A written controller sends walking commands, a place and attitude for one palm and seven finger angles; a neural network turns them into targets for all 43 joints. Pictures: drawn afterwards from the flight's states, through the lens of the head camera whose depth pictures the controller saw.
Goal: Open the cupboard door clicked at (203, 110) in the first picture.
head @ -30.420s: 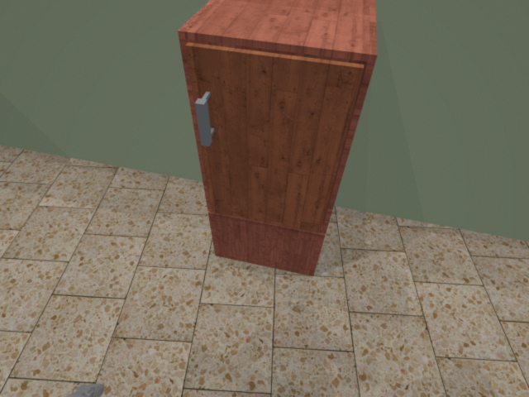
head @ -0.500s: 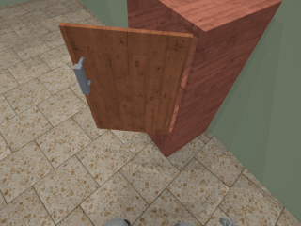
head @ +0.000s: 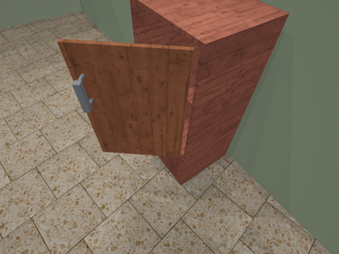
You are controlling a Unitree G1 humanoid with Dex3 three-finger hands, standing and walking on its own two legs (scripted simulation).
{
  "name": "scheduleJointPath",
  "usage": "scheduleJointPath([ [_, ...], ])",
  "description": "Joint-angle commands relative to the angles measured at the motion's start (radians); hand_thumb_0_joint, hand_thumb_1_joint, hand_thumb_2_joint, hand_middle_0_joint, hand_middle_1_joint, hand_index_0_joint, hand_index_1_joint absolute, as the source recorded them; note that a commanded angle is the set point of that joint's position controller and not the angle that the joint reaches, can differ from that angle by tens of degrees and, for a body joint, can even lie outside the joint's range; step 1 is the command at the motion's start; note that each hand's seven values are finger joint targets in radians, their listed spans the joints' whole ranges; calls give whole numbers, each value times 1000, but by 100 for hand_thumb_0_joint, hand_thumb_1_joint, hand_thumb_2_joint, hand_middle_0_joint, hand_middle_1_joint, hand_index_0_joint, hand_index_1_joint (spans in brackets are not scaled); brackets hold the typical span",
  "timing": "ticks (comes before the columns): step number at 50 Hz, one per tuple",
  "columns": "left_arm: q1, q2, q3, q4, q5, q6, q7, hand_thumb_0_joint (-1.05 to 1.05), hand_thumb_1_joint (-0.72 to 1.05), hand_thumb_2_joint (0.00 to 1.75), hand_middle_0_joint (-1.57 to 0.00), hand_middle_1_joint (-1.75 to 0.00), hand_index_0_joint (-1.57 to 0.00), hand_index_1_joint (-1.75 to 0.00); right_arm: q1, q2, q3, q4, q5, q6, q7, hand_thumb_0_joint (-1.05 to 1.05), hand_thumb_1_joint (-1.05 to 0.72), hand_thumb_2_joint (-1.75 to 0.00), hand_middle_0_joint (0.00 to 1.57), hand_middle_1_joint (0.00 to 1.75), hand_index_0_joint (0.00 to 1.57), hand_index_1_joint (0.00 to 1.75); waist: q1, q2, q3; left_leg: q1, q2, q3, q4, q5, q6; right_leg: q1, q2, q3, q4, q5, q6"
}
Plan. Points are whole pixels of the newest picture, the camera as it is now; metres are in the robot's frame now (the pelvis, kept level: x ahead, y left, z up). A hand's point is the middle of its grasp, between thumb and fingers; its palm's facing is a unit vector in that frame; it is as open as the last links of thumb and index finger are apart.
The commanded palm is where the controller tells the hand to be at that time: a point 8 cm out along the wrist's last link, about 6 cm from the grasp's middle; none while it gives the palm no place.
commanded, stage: come to a stop and stand still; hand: left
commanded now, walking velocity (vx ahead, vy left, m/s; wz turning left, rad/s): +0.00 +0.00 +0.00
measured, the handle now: (84, 93) +0.59 +0.33 -0.01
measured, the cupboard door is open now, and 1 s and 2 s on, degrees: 51 51 51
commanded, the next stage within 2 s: look again from close up in 0.14 s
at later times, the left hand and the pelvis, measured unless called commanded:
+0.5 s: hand out of the picture +0.02 +0.20 -0.18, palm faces +0.00 -0.98 -0.20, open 7.3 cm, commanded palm none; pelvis +0.01 +0.02 -0.01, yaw -1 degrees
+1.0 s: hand out of the picture +0.02 +0.22 -0.18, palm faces -0.01 -0.98 -0.21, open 7.3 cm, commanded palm none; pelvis +0.01 +0.04 -0.01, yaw -2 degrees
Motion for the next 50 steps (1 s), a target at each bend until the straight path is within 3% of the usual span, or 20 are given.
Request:
scheduleJointPath([
  [1,48,97,15,-19,3,-22,1,0,90,90,-20,-30,-20,-30,36,-102,-16,-29,3,-20,-2,0,-90,-90,20,30,20,30,3,-3,-3,28,53,-54,-81,93,25,-38,-125,124,-138,95,-17],
  [9,88,74,10,7,5,-32,6,0,90,90,-20,-30,-20,-30,48,-88,-11,-15,6,-30,-7,0,-90,-90,20,30,20,30,5,-14,-5,60,64,-46,-83,159,26,-23,-118,111,-123,215,-15],
  [11,91,72,10,9,5,-32,7,0,90,90,-20,-30,-20,-30,53,-87,-9,-11,6,-31,-8,0,-90,-90,20,30,20,30,3,8,2,55,64,-48,-84,179,27,-17,-121,108,-117,237,-13],
  [12,202,83,5,33,29,-68,53,0,90,90,-20,-30,-20,-30,-47,-113,-9,-88,16,-57,7,0,-90,-90,20,30,20,30,43,23,12,1,61,-1,149,225,15,-49,-176,180,-96,702,28],
  [13,160,133,11,-17,21,-77,48,0,90,90,-20,-30,-20,-30,16,-54,-3,-120,12,-50,14,0,-90,-90,20,30,20,30,-16,-2,-50,-44,26,-15,126,-52,28,7,-222,204,-70,672,-14],
  [14,124,134,11,-34,22,-84,42,0,90,90,-20,-30,-20,-30,30,-48,2,-120,7,-45,19,0,-90,-90,20,30,20,30,-17,-33,-78,-30,25,-6,108,-54,30,12,-215,184,-54,611,-40],
  [15,105,115,8,-49,20,-82,37,0,90,90,-20,-30,-20,-30,60,-64,-1,-131,7,-48,17,0,-90,-90,20,30,20,30,-31,-28,-87,5,28,-20,74,-5,36,-28,-182,152,-36,448,-47],
  [17,117,89,4,-58,18,-74,32,0,90,90,-20,-30,-20,-30,70,-92,0,-128,5,-61,14,0,-90,-90,20,30,20,30,-20,53,-78,25,59,-47,45,211,47,-45,-116,109,14,366,-30],
  [19,138,83,2,-58,20,-61,29,0,90,90,-20,-30,-20,-30,64,-107,3,-135,3,-64,8,0,-90,-90,20,30,20,30,-4,93,-59,21,76,-61,47,311,62,-45,-92,92,27,271,-22],
  [21,143,83,1,-60,18,-50,26,0,90,90,-20,-30,-20,-30,55,-122,3,-142,5,-62,5,0,-90,-90,20,30,20,30,0,29,-35,1,78,-71,31,262,68,-57,-84,90,23,193,-15],
  [23,134,85,-1,-67,18,-42,22,0,90,90,-20,-30,-20,-30,35,-124,2,-148,6,-58,5,0,-90,-90,20,30,20,30,2,9,16,-29,70,-74,-3,156,69,-84,-84,98,5,129,-11],
  [26,126,98,1,-73,18,-37,18,0,90,90,-20,-30,-20,-30,32,-135,4,-145,3,-61,6,0,-90,-90,20,30,20,30,6,39,13,-34,70,-83,-30,138,73,-78,-82,93,9,101,-5],
  [39,113,130,0,-68,19,-36,11,0,90,90,-20,-30,-20,-30,1,-158,2,-116,6,-68,7,0,-90,-90,20,30,20,30,15,21,-25,22,71,-70,-52,189,77,-60,-98,100,-11,161,5],
  [42,108,133,1,-62,19,-34,10,0,90,90,-20,-30,-20,-30,0,-158,1,-110,6,-65,9,0,-90,-90,20,30,20,30,15,30,-20,8,64,-66,-60,131,74,-60,-102,110,-20,130,1],
  [46,118,146,14,-70,24,-27,11,0,90,90,-20,-30,-20,-30,10,-147,-2,-122,4,-50,16,0,-90,-90,20,30,20,30,22,12,-4,-36,40,-42,-21,43,69,-70,-136,145,-11,64,-21],
  [50,130,176,33,-85,27,-24,14,0,90,90,-20,-30,-20,-30,11,-144,-10,-152,2,-40,20,0,-90,-90,20,30,20,30,24,-64,-6,-82,3,1,62,12,54,-57,-204,216,-25,85,-54],
])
